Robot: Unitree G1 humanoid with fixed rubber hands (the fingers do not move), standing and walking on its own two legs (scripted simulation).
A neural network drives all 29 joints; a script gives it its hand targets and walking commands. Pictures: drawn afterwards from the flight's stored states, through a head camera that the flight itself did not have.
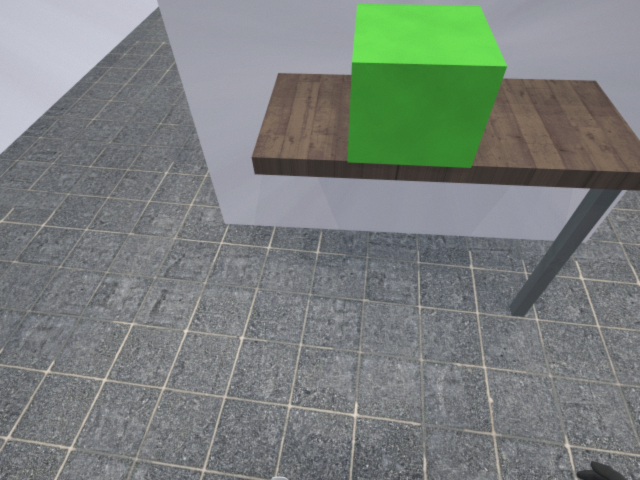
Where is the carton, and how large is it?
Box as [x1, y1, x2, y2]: [347, 4, 506, 167]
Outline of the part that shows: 357,4 352,57 347,161 470,167 506,67 480,7 476,5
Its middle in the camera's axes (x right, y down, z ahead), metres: +0.21 -0.35 +0.85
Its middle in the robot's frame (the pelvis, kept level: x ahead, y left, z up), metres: +0.90 -0.17 +0.03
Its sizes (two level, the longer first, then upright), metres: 0.281 0.268 0.222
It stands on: a table, 0.67 m high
